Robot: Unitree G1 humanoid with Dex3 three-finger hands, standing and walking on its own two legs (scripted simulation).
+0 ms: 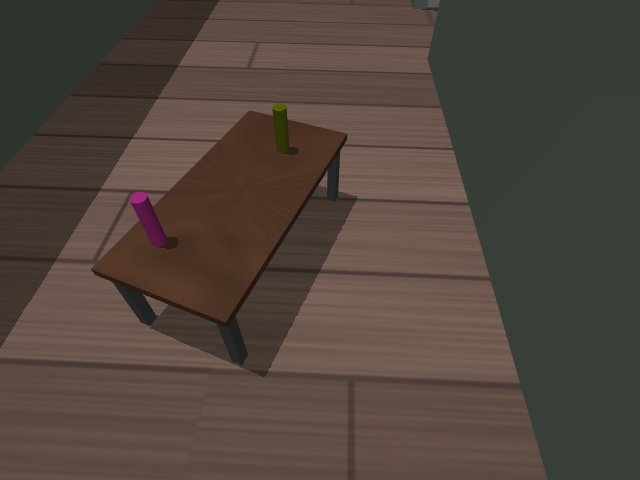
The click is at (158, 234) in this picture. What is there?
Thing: slim round
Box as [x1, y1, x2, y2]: [129, 192, 166, 246]
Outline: 134,193 130,196 129,199 151,243 154,246 160,246 164,244 166,241 165,235 146,194 144,192
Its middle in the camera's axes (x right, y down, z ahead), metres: -0.51 -0.06 +1.13
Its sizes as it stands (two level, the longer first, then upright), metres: 0.047 0.047 0.184
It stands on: a support 0.34 m high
